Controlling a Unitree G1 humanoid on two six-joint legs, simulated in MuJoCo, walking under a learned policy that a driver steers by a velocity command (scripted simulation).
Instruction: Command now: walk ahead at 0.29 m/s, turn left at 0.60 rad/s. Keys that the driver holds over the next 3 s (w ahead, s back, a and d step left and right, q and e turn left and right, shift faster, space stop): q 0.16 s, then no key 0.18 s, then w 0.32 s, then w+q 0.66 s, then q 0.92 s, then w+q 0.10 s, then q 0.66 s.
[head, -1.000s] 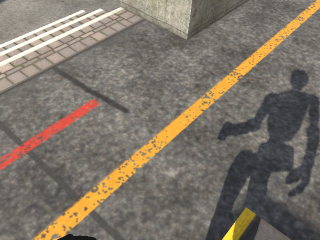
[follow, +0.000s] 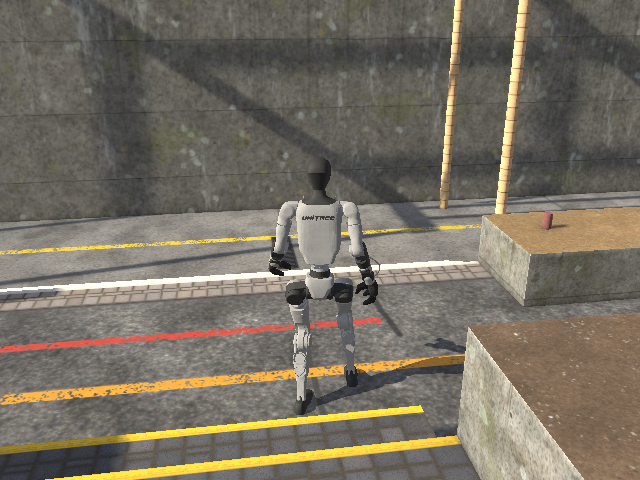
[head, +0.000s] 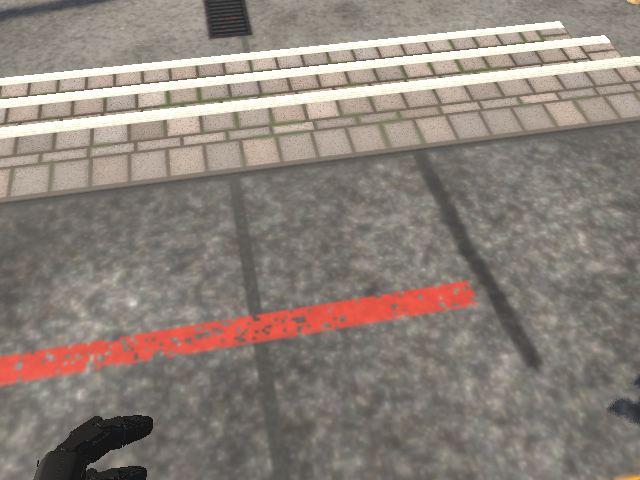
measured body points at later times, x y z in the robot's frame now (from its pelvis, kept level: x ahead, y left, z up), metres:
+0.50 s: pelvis +0.12 -0.01 +0.00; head +0.12 +0.01 +0.45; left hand +0.20 +0.27 -0.11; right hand +0.29 -0.23 -0.09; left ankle +0.11 +0.10 -0.73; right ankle +0.17 -0.13 -0.69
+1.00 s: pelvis +0.29 -0.04 +0.02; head +0.31 -0.06 +0.47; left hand +0.27 +0.23 -0.10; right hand +0.48 -0.26 -0.11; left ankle +0.27 +0.15 -0.64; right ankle +0.28 -0.13 -0.73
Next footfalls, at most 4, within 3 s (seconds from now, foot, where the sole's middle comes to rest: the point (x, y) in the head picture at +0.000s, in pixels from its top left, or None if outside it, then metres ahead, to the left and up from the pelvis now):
0.06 right None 0.22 -0.14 -0.77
0.42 left None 0.15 0.11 -0.77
0.80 right None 0.32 -0.12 -0.77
1.32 left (224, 442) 0.54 0.19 -0.77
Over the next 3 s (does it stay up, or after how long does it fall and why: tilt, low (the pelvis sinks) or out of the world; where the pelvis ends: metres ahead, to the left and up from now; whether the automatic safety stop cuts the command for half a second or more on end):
stays up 0.62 0.20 0.01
